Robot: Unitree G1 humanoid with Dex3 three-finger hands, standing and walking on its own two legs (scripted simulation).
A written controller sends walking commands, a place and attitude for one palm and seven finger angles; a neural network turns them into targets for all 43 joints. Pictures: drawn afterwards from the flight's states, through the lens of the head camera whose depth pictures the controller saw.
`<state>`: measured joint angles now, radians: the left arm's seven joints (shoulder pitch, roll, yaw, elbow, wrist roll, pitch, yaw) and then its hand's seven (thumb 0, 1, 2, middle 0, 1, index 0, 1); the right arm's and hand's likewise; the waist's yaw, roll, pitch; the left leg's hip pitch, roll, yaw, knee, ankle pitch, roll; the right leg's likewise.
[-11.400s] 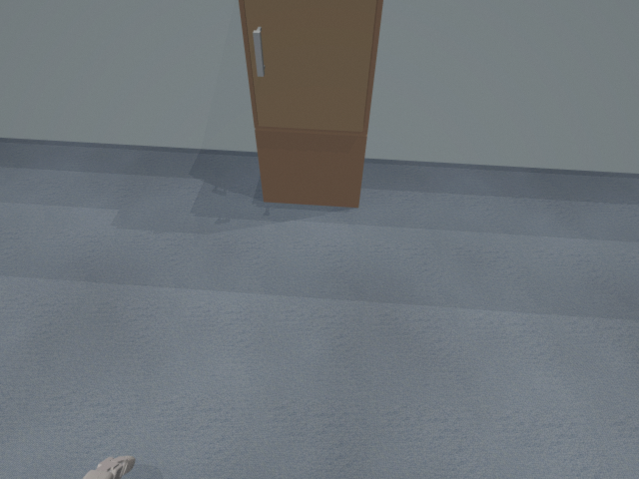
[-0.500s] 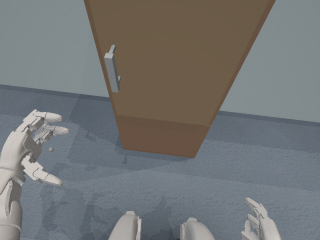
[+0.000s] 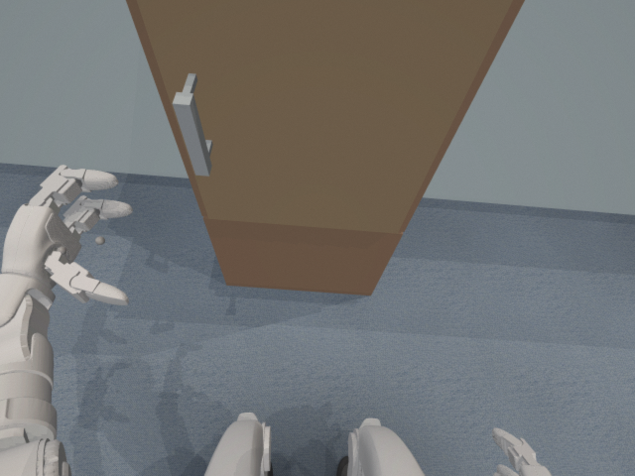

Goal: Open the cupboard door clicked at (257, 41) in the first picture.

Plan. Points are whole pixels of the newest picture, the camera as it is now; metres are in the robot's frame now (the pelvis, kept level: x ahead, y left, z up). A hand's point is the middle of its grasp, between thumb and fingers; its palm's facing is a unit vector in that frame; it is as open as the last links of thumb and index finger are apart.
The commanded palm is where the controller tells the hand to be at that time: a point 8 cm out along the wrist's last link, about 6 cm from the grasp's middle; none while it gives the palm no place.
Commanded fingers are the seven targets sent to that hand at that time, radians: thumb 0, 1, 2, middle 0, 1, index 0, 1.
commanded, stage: move the hooked fingers beside the handle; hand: left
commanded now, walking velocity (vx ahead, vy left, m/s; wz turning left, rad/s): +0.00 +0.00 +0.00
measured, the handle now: (197, 127) +0.57 +0.19 +0.04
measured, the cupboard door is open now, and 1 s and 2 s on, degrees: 0 0 0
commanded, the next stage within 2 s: slide the fingers in behind the handle in 1.74 s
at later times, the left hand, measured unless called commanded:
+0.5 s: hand (118, 195) +0.44 +0.26 +0.04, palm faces -0.07 -1.00 -0.01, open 14.0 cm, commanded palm +0.44 +0.30 +0.05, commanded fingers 0.00 -0.50 0.30 -0.30 -1.20 -0.30 -1.20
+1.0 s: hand (144, 147) +0.52 +0.25 +0.04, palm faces -0.05 -1.00 -0.02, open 14.0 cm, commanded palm +0.51 +0.28 +0.04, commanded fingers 0.00 -0.50 0.30 -0.30 -1.20 -0.30 -1.20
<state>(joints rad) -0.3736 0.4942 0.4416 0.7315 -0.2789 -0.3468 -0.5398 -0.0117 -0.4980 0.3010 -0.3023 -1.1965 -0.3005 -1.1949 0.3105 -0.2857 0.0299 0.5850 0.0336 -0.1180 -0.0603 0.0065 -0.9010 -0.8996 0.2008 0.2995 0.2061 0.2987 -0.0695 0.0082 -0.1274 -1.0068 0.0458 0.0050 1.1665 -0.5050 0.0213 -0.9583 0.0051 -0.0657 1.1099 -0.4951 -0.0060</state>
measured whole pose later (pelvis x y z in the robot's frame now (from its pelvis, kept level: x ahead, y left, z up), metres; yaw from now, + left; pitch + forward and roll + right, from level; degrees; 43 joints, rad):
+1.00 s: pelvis -0.01 +0.01 -0.03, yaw -2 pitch +28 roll -5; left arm -1.01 0.75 0.48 1.23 -0.08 -0.35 -0.45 -0.01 -0.50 0.30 -0.30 -1.20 -0.30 -1.20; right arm 0.36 -0.29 0.08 0.61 0.00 0.03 -0.04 0.00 -0.90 -0.90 0.20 0.30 0.21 0.30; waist -0.22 0.02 -0.10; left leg -1.26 0.06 -0.01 1.29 -0.52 0.04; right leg -1.19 0.02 -0.08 1.19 -0.48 0.01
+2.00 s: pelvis -0.01 +0.01 -0.02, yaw -2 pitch +26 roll -5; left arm -0.90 0.65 0.44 1.16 -0.11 -0.39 -0.43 -0.01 -0.50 0.30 -0.30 -1.20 -0.30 -1.20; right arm 0.36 -0.27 0.06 0.61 0.00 0.07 -0.02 0.00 -0.90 -0.90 0.20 0.30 0.21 0.30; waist -0.19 0.02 -0.12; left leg -1.19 0.06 -0.01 1.25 -0.51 0.03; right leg -1.13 0.02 -0.07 1.15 -0.48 0.01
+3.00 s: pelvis +0.00 +0.00 -0.01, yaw -1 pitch +25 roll -4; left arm -0.88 0.49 0.37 1.15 -0.09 -0.42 -0.27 -0.01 -0.50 0.30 -0.30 -1.20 -0.30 -1.20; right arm 0.34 -0.26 0.04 0.62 -0.01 0.07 0.01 0.00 -0.90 -0.90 0.20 0.30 0.20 0.30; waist -0.18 0.03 -0.13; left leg -1.15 0.06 -0.01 1.23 -0.52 0.02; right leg -1.10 0.02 -0.07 1.16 -0.50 -0.01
